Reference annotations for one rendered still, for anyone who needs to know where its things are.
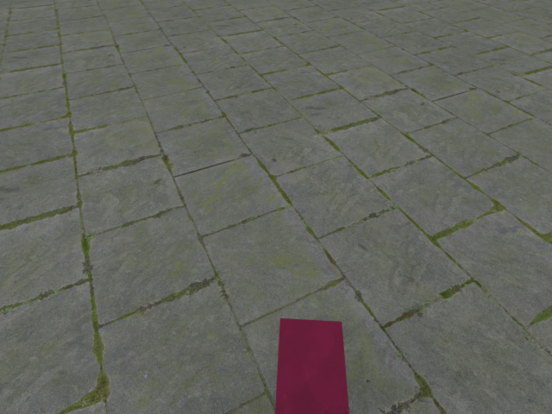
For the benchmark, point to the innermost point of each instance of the carton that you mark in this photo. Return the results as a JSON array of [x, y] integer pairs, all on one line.
[[311, 376]]

